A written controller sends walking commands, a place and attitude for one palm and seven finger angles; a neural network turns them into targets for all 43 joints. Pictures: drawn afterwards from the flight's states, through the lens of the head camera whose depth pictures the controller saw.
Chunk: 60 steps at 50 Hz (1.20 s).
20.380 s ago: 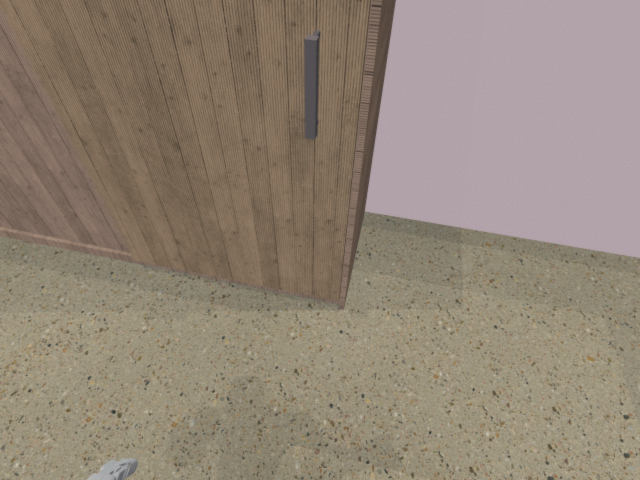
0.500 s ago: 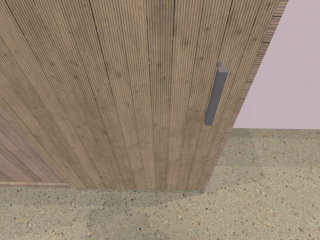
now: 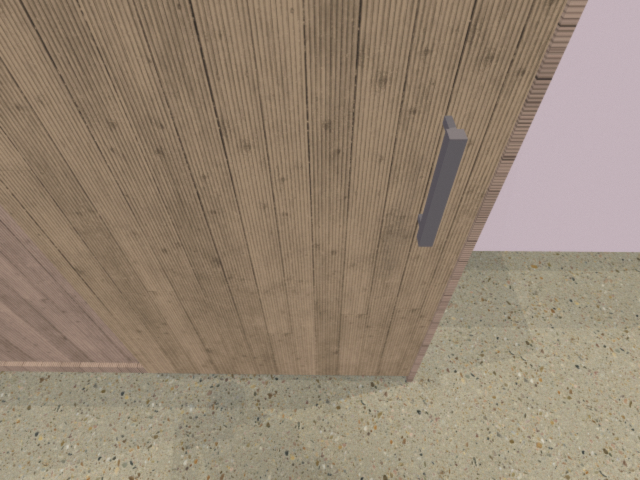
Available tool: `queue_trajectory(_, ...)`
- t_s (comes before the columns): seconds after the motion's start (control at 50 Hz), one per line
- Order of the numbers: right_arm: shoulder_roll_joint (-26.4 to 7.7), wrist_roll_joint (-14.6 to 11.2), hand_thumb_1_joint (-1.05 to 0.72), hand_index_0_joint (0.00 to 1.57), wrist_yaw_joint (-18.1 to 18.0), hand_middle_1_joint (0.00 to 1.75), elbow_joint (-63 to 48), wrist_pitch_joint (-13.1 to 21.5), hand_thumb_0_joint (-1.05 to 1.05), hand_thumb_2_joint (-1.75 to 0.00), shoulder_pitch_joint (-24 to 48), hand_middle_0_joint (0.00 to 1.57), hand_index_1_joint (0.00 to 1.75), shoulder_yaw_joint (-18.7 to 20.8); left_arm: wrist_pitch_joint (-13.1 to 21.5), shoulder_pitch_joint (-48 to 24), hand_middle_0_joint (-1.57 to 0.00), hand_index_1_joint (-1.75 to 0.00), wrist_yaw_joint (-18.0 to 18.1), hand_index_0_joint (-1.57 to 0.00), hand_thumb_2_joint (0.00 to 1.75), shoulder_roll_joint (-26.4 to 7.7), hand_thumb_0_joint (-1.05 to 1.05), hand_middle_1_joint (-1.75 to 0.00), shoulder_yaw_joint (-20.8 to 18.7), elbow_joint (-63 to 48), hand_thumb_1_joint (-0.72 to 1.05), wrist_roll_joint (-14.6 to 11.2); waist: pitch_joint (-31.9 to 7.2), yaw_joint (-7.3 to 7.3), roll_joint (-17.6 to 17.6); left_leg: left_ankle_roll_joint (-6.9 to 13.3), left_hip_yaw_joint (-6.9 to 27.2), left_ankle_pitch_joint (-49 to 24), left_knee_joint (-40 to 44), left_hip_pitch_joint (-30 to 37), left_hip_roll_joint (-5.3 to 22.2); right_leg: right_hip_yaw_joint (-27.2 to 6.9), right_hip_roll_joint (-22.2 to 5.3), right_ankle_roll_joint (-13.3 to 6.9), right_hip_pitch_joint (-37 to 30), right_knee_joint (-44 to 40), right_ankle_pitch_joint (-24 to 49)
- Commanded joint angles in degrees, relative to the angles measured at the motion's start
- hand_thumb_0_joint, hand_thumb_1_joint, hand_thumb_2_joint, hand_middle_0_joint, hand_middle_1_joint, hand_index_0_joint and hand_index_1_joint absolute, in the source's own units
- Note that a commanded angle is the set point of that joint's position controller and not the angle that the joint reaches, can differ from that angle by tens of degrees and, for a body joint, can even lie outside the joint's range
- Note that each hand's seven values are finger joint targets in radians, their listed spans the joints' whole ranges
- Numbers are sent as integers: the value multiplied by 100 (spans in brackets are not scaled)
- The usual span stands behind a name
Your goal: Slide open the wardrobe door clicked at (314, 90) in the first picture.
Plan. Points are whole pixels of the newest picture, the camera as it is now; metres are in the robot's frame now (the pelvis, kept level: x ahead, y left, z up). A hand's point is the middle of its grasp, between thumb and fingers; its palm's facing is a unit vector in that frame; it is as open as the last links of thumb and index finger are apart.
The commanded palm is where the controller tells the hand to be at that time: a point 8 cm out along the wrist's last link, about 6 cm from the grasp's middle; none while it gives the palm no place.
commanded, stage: come to a stop and stand still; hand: right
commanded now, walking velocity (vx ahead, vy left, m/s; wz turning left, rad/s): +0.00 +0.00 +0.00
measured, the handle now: (435, 186) +0.51 -0.15 +0.09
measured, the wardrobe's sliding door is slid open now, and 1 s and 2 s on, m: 0.00 0.00 0.00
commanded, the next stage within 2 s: look again from close up in 0.08 s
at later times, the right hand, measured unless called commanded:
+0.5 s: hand out of the picture +0.04 -0.19 -0.17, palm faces +0.02 +0.97 -0.26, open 7.4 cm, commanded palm none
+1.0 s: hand out of the picture +0.02 -0.16 -0.18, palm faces +0.03 +0.98 -0.20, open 7.4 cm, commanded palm none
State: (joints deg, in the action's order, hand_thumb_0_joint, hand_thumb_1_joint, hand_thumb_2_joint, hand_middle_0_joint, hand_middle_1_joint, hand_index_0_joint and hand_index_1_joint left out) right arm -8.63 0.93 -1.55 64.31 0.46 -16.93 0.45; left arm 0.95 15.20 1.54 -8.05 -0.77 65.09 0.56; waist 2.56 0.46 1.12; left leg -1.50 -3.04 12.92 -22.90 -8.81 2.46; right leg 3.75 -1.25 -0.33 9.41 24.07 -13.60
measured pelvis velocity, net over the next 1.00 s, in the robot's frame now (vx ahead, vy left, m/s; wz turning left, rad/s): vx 0.01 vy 0.02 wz -0.01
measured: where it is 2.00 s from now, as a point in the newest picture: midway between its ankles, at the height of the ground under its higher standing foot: outside the picture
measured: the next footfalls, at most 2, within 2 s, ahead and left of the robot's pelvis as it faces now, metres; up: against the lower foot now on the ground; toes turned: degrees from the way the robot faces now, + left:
none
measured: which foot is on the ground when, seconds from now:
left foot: down 0.00-1.00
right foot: down 0.00-1.00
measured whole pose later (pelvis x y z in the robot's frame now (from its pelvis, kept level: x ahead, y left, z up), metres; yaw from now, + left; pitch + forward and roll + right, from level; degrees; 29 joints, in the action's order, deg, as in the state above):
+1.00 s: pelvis +0.01 +0.02 +0.00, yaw -1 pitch -1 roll -1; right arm -10.0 0.5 -1.2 62.5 0.4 -14.2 -0.5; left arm 0.9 14.4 1.3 -9.9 0.6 62.9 1.0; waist 3.0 0.4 0.1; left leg 0.5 -4.2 16.5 -27.5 -9.6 1.7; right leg 2.5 -2.2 1.6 9.3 25.8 -15.1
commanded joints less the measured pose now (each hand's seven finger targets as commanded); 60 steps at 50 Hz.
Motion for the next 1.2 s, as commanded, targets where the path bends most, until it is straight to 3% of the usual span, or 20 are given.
queue_trajectory(0.0,-677,32,-90,20,-44,30,-171,102,0,-90,-309,20,30,138,58,258,-20,-30,34,-20,90,-746,0,-30,-132,-200,90,-14,129,-4,-92,160,379,-537,436,-155,448,-475,-540,-34,145,-501,665)
queue_trajectory(0.14,-884,28,-90,20,-22,30,-225,119,0,-90,-114,20,30,163,72,44,-20,-30,19,-20,90,-955,0,-30,-149,-243,90,-10,86,7,-119,173,379,-583,462,-93,477,-518,-562,-36,114,-530,732)
queue_trajectory(0.16,-648,38,-90,20,-271,30,-53,149,0,-90,-439,20,30,10,115,-201,-20,-30,-39,-20,90,-828,0,-30,-73,-594,90,-40,50,42,-477,230,592,-1609,199,-262,663,-257,-579,89,304,507,1135)
queue_trajectory(0.18,-944,-6,-90,20,-194,30,-370,186,0,-90,-123,20,30,45,49,129,-20,-30,-78,-20,90,-586,0,-30,-28,-701,90,10,-263,-188,-652,381,570,-184,107,-283,683,-409,-346,61,322,240,141)
queue_trajectory(0.2,-921,3,-90,20,-124,30,-430,235,0,-90,-9,20,30,54,87,37,-20,-30,-103,-20,90,-574,0,-30,6,-709,90,74,-253,-86,-916,401,490,-388,-29,-349,608,-419,-339,22,288,152,427)
queue_trajectory(0.22,-925,3,-90,20,-96,30,-440,209,0,-90,12,20,30,43,97,194,-20,-30,-86,-20,90,-706,0,-30,-5,-778,90,59,-252,-147,-727,372,372,196,-101,-387,449,-542,-459,-27,406,16,294)
queue_trajectory(0.28,-765,2,-90,20,-58,30,-472,151,0,-90,-17,20,30,-7,109,192,-20,-30,-49,-20,90,-843,0,-30,-1,-914,90,37,-207,-86,-258,319,254,-81,-258,-315,324,-691,-543,-152,472,-54,727)
queue_trajectory(0.34,-803,-11,-90,20,-47,30,-513,133,0,-90,19,20,30,-6,128,228,-20,-30,-26,-20,90,-936,0,-30,5,-938,90,42,-141,-56,-139,293,219,-370,-350,-282,344,-641,-538,-167,385,-41,1148)
queue_trajectory(0.48,-911,-17,-90,20,-39,30,-580,91,0,-90,76,20,30,22,93,188,-20,-30,-27,-20,90,-939,0,-30,13,-892,90,41,173,-37,150,274,324,-321,-173,-406,408,-534,-458,-147,379,-219,749)
queue_trajectory(0.62,-976,-20,-90,20,-25,30,-589,95,0,-90,84,20,30,48,96,127,-20,-30,-28,-20,90,-898,0,-30,38,-746,90,43,1,0,-112,290,354,-584,-99,-226,463,-443,-423,-101,255,-218,858)
queue_trajectory(0.72,-961,-22,-90,20,-26,30,-532,123,0,-90,63,20,30,52,101,147,-20,-30,-12,-20,90,-864,0,-30,35,-639,90,35,-237,-7,-21,320,390,-1080,-90,-58,499,-403,-444,-74,84,-137,1100)
queue_trajectory(0.82,-940,-22,-90,20,-29,30,-472,111,0,-90,80,20,30,60,94,165,-20,-30,2,-20,90,-822,0,-30,36,-520,90,24,-141,0,-153,317,337,-1094,-59,-31,481,-383,-470,-53,97,-158,1153)
queue_trajectory(0.9,-889,-13,-90,20,-25,30,-407,113,0,-90,28,20,30,58,76,200,-20,-30,11,-20,90,-740,0,-30,36,-453,90,21,-67,-6,12,329,349,-1045,31,-49,470,-368,-475,-40,85,-187,1009)
queue_trajectory(1.18,-819,-23,-90,20,-14,30,-295,105,0,-90,-18,20,30,63,62,172,-20,-30,26,-20,90,-707,0,-30,26,-328,90,27,78,3,-109,343,398,-760,188,-175,452,-368,-480,-10,86,-260,857)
